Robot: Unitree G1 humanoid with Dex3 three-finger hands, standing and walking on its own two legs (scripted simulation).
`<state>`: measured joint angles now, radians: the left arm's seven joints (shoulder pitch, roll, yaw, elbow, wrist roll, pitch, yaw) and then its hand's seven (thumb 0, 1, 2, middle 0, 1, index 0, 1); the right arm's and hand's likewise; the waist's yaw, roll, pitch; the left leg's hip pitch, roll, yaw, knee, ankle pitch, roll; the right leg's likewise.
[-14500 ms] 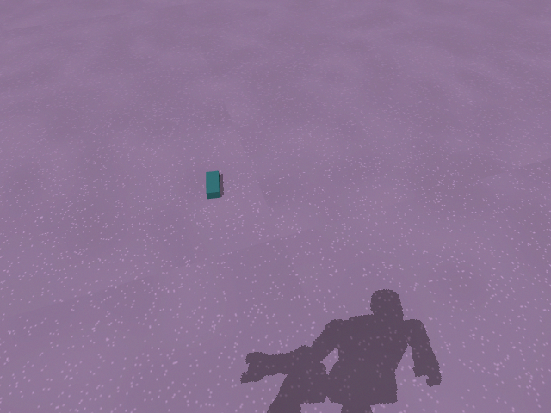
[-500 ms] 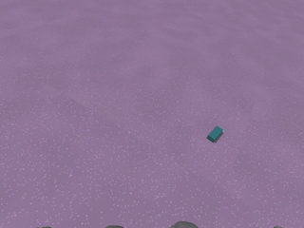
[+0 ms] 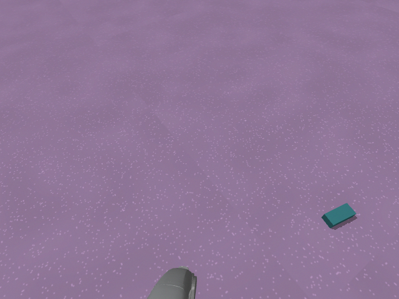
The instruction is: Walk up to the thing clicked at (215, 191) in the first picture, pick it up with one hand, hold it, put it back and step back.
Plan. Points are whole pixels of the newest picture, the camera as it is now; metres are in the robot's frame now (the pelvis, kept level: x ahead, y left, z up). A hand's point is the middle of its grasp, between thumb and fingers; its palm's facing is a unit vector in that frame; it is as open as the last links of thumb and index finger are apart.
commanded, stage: walk up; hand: left
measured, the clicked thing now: (338, 215) +0.65 -0.56 -0.75
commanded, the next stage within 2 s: none
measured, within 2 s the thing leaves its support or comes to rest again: neither
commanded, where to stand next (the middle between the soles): +0.44 -0.96 m, yaw +29 degrees
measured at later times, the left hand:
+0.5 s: hand (207, 264) +0.21 +0.04 -0.15, palm faces +0.13 -0.90 -0.41, open 7.3 cm
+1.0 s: hand (299, 283) +0.20 -0.17 -0.18, palm faces +0.23 -0.92 -0.31, open 7.4 cm
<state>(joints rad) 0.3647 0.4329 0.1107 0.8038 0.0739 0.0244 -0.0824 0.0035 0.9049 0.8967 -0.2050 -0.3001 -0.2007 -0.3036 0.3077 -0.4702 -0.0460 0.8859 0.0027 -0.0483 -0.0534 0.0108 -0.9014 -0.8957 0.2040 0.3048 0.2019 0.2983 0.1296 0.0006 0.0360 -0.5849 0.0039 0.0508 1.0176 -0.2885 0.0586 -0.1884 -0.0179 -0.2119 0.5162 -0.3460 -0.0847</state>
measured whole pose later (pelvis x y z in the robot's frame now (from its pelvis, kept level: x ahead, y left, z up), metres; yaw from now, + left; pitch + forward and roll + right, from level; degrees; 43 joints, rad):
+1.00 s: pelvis +0.21 -0.46 -0.03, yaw +20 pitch -2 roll +0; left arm 0.25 0.47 0.09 0.72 0.06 0.11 -0.08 0.01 0.91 0.90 -0.21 -0.30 -0.20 -0.30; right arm 0.39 -0.44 -0.03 0.84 -0.01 -0.09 -0.10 0.01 -0.89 -0.89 0.21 0.31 0.21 0.30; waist -0.01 -0.13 0.13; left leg -0.41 0.05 -0.02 0.74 -0.30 0.01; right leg -0.56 -0.06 0.10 1.20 -0.43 0.00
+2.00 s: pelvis +0.34 -0.96 -0.04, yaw +25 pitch -2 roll +1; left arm 0.25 0.39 0.06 0.75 0.07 0.10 -0.07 0.00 0.91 0.90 -0.21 -0.30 -0.20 -0.30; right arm 0.25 -0.51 -0.09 0.92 0.00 -0.01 -0.13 0.01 -0.90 -0.90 0.20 0.30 0.20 0.30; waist 0.04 0.00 0.12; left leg -0.64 0.02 -0.07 1.27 -0.50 0.03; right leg -0.46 0.00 0.01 0.87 -0.39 -0.01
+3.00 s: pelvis +0.39 -1.00 +0.00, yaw +32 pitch -3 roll +0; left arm 0.19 0.36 0.03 1.01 0.00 -0.01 0.02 0.00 0.90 0.90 -0.21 -0.30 -0.20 -0.30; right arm 0.13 -0.33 -0.02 1.06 -0.02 0.02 0.00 0.01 -0.90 -0.90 0.20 0.30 0.20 0.30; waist 0.02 -0.01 0.11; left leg -0.25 0.00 0.01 0.52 -0.22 0.01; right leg -0.20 0.03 -0.01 0.53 -0.28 -0.03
